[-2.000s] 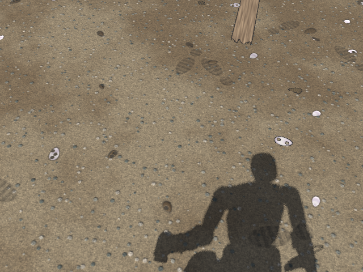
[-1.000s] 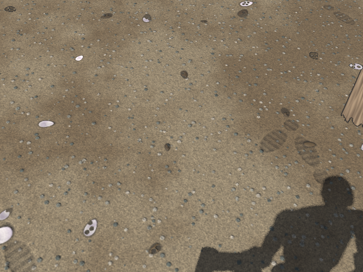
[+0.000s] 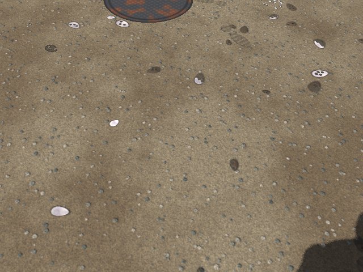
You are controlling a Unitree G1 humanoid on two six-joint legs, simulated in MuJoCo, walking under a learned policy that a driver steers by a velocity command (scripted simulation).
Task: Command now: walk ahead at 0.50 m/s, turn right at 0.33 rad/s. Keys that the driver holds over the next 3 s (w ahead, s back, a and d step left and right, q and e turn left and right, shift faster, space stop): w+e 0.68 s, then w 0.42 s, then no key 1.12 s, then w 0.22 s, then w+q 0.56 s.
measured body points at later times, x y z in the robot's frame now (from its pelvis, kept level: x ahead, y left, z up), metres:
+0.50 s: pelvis +0.25 -0.04 -0.02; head +0.29 -0.05 +0.43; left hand +0.48 +0.15 -0.14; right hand +0.17 -0.29 -0.16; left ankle +0.09 +0.09 -0.64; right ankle +0.31 -0.10 -0.74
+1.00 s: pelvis +0.53 -0.10 -0.01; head +0.56 -0.10 +0.44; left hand +0.62 +0.16 -0.15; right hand +0.59 -0.40 -0.11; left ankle +0.66 -0.06 -0.74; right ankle +0.32 -0.10 -0.70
